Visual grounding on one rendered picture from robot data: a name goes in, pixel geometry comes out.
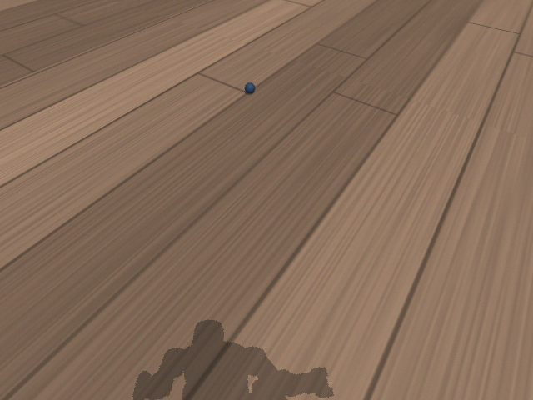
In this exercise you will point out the ball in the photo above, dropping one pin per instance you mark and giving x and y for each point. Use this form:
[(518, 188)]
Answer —
[(249, 88)]

